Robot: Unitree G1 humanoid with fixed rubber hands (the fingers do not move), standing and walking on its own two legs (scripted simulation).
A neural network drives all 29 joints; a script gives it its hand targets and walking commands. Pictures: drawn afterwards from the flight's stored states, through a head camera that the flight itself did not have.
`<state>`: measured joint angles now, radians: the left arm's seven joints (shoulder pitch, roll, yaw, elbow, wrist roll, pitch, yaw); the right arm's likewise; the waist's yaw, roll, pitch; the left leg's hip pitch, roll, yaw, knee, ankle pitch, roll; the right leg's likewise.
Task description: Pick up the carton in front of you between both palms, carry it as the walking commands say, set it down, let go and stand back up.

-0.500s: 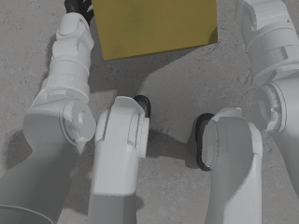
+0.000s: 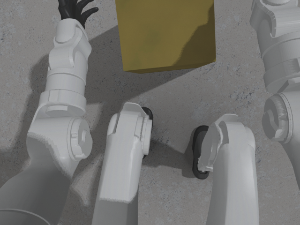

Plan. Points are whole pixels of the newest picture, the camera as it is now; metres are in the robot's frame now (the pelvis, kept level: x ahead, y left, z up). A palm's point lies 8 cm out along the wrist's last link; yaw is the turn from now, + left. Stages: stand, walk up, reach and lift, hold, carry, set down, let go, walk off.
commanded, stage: set down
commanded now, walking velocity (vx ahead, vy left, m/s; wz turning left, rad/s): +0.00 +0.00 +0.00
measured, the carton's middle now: (165, 33) +0.52 +0.06 -0.29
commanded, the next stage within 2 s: let go in 0.76 s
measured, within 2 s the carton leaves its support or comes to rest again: neither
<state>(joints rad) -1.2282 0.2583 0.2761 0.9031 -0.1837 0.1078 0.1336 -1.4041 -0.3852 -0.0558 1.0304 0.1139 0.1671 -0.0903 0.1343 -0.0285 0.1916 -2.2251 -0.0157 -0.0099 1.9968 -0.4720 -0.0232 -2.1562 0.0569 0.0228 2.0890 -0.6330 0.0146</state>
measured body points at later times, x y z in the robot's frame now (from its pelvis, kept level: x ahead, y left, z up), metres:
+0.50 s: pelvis +0.02 +0.00 +0.12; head +0.34 +0.01 +0.44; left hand +0.51 +0.27 +0.02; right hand +0.60 -0.12 +0.02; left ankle +0.13 +0.12 -0.38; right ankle +0.09 -0.12 -0.38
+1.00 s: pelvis +0.06 +0.01 +0.25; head +0.33 +0.02 +0.61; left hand +0.47 +0.26 +0.14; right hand +0.54 -0.14 +0.14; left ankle +0.13 +0.12 -0.38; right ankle +0.09 -0.12 -0.38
